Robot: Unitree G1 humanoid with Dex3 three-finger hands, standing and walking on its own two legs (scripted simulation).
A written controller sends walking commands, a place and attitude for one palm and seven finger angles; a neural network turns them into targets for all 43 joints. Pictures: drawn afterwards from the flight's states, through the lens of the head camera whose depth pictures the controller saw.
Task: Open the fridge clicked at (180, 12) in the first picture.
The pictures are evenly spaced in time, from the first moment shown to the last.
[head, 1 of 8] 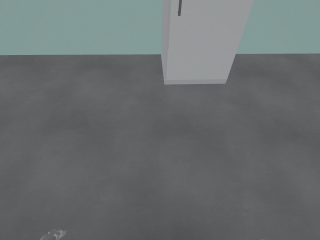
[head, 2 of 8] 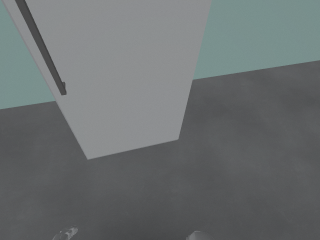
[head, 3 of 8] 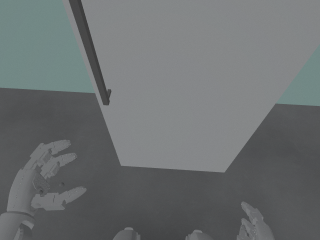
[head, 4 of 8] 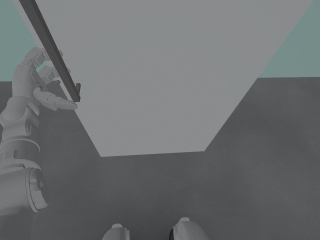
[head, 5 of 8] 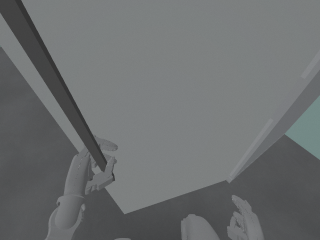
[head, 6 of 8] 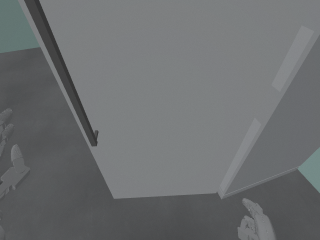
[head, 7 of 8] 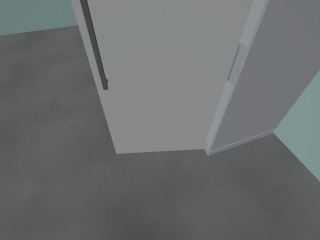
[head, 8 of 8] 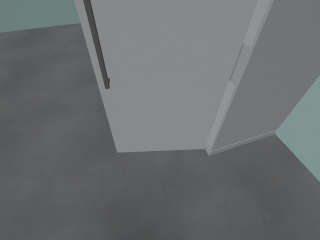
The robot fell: no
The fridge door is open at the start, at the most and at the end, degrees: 0 82 74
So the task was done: yes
